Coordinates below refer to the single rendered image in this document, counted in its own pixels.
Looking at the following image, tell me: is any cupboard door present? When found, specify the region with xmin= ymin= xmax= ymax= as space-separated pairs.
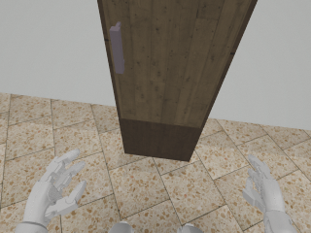
xmin=102 ymin=0 xmax=252 ymax=128

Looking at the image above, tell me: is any robot left hand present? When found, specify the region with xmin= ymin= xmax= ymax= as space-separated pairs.
xmin=22 ymin=149 xmax=86 ymax=227

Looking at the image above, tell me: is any right robot forearm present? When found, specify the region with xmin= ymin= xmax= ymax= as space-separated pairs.
xmin=263 ymin=210 xmax=297 ymax=233

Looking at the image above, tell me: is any left robot forearm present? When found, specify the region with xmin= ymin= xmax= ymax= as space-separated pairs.
xmin=15 ymin=221 xmax=49 ymax=233

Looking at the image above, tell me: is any robot right hand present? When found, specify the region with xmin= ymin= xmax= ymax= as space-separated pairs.
xmin=242 ymin=154 xmax=286 ymax=214

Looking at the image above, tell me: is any left robot thigh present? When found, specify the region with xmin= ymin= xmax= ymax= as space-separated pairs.
xmin=108 ymin=222 xmax=135 ymax=233

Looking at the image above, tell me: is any handle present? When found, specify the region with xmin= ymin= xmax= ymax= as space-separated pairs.
xmin=109 ymin=21 xmax=125 ymax=74

